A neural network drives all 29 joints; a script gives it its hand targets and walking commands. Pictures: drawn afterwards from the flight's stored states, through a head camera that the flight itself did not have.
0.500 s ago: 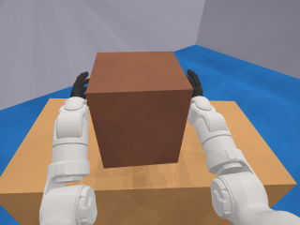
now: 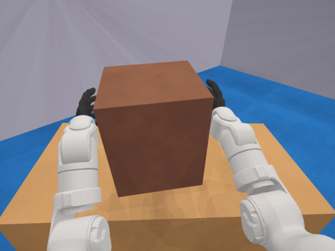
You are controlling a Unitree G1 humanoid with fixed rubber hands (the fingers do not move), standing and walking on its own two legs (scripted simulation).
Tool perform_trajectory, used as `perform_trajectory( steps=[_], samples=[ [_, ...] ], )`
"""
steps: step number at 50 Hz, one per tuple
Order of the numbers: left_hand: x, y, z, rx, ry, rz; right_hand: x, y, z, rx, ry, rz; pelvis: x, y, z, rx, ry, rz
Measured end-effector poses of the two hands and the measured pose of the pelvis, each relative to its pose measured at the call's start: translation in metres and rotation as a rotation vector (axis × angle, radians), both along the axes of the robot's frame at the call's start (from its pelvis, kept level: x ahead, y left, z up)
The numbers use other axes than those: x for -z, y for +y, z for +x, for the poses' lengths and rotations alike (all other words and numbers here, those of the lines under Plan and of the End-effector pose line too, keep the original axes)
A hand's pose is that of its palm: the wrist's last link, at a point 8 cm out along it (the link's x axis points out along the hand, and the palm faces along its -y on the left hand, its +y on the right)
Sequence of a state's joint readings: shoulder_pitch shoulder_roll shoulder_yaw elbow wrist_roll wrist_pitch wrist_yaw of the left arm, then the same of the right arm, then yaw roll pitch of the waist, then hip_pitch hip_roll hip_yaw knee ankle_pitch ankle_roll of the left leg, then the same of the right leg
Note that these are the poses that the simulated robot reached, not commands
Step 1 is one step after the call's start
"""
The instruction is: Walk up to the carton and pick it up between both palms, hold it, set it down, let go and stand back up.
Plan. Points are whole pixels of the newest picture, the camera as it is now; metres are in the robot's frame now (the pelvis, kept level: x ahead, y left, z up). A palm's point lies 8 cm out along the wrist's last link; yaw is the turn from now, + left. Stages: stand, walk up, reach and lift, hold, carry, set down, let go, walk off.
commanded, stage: hold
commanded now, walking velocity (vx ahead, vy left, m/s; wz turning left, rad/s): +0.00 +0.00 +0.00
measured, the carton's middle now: (153, 126) +0.36 +0.02 +0.19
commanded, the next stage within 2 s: none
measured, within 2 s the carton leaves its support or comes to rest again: neither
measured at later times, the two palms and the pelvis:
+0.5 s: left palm (94, 113) +0.36 +0.15 +0.23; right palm (220, 109) +0.37 -0.15 +0.23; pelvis +0.00 -0.01 +0.00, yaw +0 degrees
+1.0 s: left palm (94, 117) +0.36 +0.15 +0.22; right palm (220, 110) +0.37 -0.15 +0.23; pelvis +0.00 -0.01 +0.00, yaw +1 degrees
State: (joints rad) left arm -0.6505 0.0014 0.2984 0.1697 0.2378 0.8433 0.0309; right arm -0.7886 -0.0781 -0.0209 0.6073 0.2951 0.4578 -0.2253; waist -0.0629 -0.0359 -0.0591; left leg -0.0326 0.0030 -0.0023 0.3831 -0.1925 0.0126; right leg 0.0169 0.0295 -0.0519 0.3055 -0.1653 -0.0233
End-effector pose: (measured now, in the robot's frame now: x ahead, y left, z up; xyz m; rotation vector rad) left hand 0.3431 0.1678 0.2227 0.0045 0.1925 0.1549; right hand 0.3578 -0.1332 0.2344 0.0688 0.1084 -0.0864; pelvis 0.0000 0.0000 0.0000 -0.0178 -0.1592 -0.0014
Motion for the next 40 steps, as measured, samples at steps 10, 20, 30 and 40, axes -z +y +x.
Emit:
perform_trajectory(
  steps=[10, 20, 30, 40],
  samples=[
    [-0.005, -0.005, 0.013, 0.029, 0.031, 0.039, 0.0, -0.006, 0.005, 0.027, 0.033, 0.008, 0.0, -0.004, -0.014, -0.019, 0.048, 0.003],
    [-0.007, -0.019, 0.025, 0.035, 0.036, 0.04, 0.004, -0.02, 0.014, 0.035, 0.04, 0.005, -0.001, -0.004, -0.008, 0.004, 0.09, 0.005],
    [-0.005, -0.011, 0.016, 0.016, 0.02, 0.001, -0.002, -0.012, 0.011, 0.016, 0.033, -0.002, -0.001, -0.01, 0.007, -0.004, 0.055, 0.001],
    [-0.003, -0.006, 0.016, 0.026, 0.014, -0.02, -0.01, -0.006, 0.011, 0.021, 0.035, -0.013, 0.0, -0.015, 0.006, -0.024, 0.038, 0.001]
  ],
)
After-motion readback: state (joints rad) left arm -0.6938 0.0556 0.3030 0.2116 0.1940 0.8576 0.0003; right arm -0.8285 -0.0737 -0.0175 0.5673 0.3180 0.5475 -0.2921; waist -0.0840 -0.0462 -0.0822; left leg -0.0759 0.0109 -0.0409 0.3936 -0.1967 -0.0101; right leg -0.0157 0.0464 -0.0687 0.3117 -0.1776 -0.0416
